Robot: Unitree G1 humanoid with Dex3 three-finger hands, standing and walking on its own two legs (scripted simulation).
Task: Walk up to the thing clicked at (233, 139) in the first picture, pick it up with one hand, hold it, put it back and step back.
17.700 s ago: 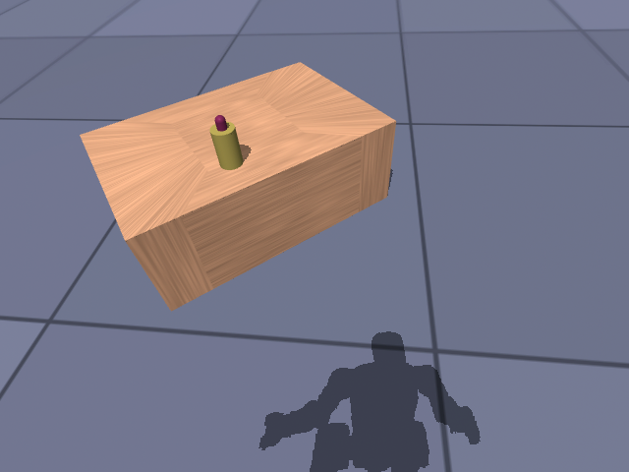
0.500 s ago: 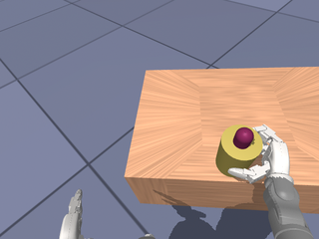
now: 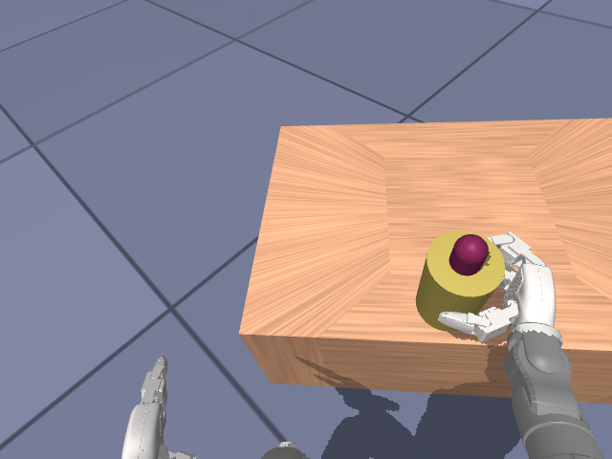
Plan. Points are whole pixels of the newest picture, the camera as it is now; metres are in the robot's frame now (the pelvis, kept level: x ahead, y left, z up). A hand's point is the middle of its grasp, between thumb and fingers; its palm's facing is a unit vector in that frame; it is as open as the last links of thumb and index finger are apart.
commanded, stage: crouch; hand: right
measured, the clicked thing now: (457, 278) +0.35 -0.14 +0.03
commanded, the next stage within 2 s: lower in 1.10 s
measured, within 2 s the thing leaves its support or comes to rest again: neither
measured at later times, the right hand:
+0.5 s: hand (456, 266) +0.44 -0.18 -0.09, palm faces +0.21 +0.98 -0.01, open 11.5 cm
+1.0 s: hand (449, 262) +0.49 -0.19 -0.15, palm faces +0.23 +0.97 -0.02, open 11.5 cm
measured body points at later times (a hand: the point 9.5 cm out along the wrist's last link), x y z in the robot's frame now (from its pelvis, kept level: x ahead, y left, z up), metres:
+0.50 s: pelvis -0.03 +0.00 -0.07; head +0.11 -0.05 +0.36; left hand +0.13 +0.28 -0.03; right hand +0.43 -0.23 -0.09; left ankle +0.04 +0.13 -0.70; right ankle -0.01 -0.12 -0.70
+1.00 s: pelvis -0.03 +0.00 -0.11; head +0.15 -0.06 +0.30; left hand +0.12 +0.28 -0.05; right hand +0.47 -0.24 -0.14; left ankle +0.04 +0.13 -0.70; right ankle -0.01 -0.12 -0.70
